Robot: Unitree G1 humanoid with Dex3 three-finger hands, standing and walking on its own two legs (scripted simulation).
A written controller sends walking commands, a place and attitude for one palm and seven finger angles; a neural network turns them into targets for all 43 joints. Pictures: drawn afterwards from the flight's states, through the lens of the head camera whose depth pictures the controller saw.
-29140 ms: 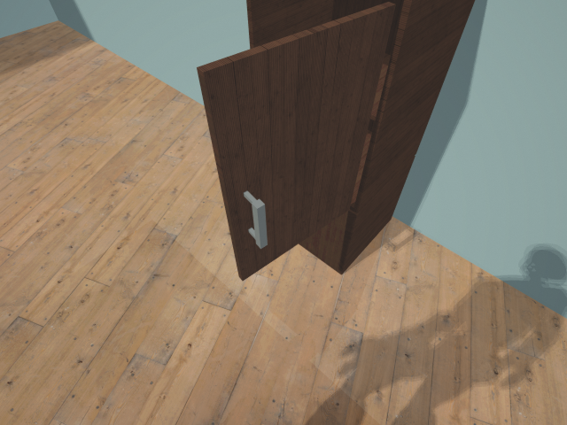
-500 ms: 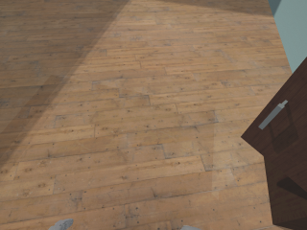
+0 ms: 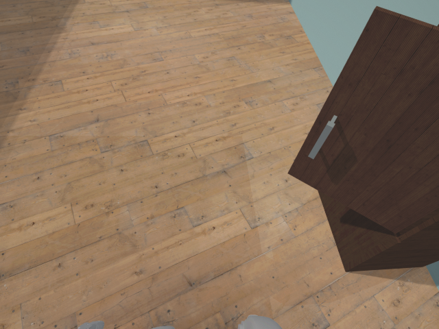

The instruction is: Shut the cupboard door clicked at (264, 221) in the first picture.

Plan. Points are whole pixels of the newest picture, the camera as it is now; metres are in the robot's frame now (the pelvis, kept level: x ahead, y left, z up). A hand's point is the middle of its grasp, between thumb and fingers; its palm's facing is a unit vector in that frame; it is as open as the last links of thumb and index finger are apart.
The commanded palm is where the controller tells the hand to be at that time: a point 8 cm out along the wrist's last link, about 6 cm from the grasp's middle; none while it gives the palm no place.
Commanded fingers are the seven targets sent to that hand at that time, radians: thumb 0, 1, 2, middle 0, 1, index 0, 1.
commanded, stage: turn to face it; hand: left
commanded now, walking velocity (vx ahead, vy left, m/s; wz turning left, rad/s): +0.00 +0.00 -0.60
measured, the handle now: (322, 137) +0.64 -0.27 -0.09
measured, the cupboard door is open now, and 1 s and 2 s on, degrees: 52 52 52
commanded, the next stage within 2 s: take the last steps up to it in 0.80 s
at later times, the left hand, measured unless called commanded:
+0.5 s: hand (146, 311) +0.16 +0.15 -0.15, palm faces -0.27 -0.93 -0.25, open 7.4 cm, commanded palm none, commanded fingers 0.00 0.90 0.90 -0.20 -0.30 -0.20 -0.30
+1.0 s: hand (167, 292) +0.20 +0.12 -0.16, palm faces -0.45 -0.86 -0.24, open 7.4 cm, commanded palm none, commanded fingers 0.00 0.90 0.90 -0.20 -0.30 -0.20 -0.30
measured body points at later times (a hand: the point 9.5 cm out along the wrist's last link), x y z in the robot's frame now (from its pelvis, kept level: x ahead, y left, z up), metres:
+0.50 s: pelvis +0.02 -0.02 +0.00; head +0.05 -0.04 +0.45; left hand +0.18 +0.20 -0.13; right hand +0.01 -0.30 -0.14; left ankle +0.06 +0.10 -0.69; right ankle -0.03 -0.14 -0.73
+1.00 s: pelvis +0.03 -0.02 +0.00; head +0.05 -0.04 +0.44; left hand +0.23 +0.16 -0.14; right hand -0.08 -0.25 -0.16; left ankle +0.09 +0.09 -0.72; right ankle -0.05 -0.11 -0.74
